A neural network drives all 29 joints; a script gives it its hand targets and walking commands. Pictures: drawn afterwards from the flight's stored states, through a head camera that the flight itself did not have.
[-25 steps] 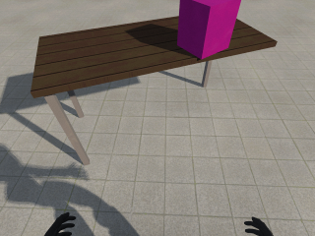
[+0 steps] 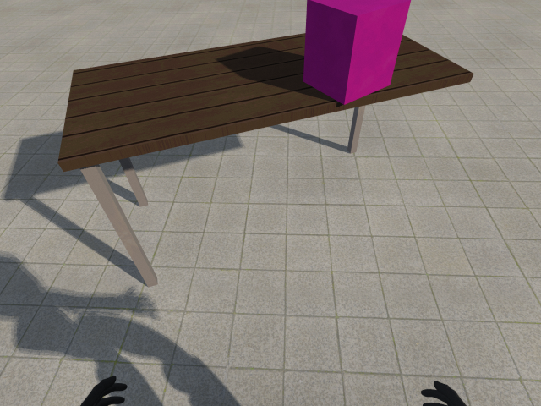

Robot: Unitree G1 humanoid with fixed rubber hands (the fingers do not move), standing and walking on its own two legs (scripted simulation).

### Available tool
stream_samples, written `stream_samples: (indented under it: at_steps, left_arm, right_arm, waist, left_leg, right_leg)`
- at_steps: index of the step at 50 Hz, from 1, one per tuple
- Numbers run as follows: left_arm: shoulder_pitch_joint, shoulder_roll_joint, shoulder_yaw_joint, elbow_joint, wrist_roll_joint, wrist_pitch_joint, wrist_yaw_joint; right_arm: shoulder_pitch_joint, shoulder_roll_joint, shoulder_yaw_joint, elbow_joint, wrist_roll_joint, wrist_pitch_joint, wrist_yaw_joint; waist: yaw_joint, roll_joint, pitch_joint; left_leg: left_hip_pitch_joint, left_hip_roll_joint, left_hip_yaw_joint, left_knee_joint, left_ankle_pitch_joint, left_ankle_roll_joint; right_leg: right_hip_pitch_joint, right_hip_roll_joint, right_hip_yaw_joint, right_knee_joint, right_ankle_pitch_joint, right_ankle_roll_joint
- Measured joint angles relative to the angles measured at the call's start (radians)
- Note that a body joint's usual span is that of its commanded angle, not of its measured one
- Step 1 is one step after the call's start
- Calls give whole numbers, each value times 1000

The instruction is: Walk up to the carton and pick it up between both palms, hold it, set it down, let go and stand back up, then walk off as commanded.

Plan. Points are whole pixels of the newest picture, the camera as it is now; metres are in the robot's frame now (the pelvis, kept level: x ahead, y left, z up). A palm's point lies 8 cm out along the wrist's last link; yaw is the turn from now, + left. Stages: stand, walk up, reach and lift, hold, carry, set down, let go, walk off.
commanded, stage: stand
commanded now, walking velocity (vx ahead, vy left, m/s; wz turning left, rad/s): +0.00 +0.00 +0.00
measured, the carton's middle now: (351, 45) +1.10 -0.25 +0.08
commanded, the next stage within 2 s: none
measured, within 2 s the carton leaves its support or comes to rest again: neither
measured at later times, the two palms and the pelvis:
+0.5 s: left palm out of the picture +0.12 +0.28 -0.07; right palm out of the picture +0.11 -0.27 -0.10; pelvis -0.01 -0.01 +0.00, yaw +0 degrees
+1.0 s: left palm out of the picture +0.12 +0.28 -0.07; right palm out of the picture +0.10 -0.27 -0.10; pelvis +0.00 -0.01 +0.00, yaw +0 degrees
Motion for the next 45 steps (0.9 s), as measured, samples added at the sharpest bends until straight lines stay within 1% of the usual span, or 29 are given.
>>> stream_samples:
  at_steps: [17,45]
  left_arm:
    - [0,0,0,11,0,-1,0]
    - [0,0,0,29,0,-2,0]
  right_arm:
    - [0,-1,0,28,0,0,0]
    - [0,-3,0,50,0,0,0]
  waist:
    - [0,-6,0]
    - [0,-13,1]
  left_leg:
    - [13,-5,0,-33,26,-3]
    - [15,-6,0,-46,32,-11]
  right_leg:
    - [0,-5,0,-5,11,-6]
    - [0,-6,0,-12,13,-8]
